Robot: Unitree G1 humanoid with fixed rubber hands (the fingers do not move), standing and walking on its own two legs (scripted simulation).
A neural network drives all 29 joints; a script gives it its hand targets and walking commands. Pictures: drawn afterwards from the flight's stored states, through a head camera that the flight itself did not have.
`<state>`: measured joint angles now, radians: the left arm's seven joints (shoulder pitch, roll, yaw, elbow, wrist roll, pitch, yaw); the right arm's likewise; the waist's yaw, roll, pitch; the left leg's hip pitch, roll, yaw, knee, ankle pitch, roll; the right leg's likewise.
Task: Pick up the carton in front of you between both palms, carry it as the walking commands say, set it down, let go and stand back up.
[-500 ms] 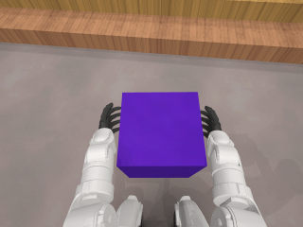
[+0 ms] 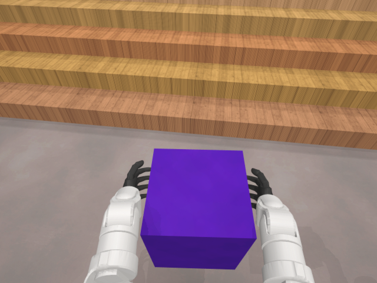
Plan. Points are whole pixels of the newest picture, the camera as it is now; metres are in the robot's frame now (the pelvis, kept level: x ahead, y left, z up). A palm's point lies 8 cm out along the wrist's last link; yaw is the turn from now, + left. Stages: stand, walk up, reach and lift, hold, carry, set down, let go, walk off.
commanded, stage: reach and lift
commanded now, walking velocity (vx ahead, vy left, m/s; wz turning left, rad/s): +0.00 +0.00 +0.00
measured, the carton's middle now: (196, 212) +0.30 +0.00 -0.05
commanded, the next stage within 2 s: hold in 0.94 s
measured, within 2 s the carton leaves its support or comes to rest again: neither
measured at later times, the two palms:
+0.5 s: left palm (132, 189) +0.30 +0.15 +0.04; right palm (265, 196) +0.30 -0.15 +0.03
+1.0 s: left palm (130, 186) +0.30 +0.15 +0.05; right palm (265, 195) +0.29 -0.15 +0.04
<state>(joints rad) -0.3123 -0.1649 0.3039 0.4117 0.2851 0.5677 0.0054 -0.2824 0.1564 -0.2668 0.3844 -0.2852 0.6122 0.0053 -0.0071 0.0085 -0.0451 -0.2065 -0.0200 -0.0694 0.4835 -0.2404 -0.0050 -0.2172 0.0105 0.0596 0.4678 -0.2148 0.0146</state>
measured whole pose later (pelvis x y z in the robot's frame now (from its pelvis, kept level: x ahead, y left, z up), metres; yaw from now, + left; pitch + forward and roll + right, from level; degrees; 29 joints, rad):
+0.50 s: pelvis +0.00 -0.01 +0.00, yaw +0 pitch -5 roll +0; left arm -0.34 -0.17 0.31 0.36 0.32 0.60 -0.01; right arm -0.31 0.17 -0.27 0.34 -0.31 0.65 0.02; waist 0.00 0.01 0.03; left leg -0.13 -0.01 -0.08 0.42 -0.21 -0.01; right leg -0.14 0.01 0.05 0.41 -0.19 0.01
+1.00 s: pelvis +0.01 +0.00 +0.01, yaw +0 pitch -6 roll +0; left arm -0.27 -0.16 0.24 0.27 0.28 0.68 0.00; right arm -0.24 0.15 -0.20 0.24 -0.27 0.72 0.01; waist 0.00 0.01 0.02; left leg -0.06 -0.02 -0.07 0.36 -0.20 -0.01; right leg -0.07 0.01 0.06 0.35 -0.18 0.01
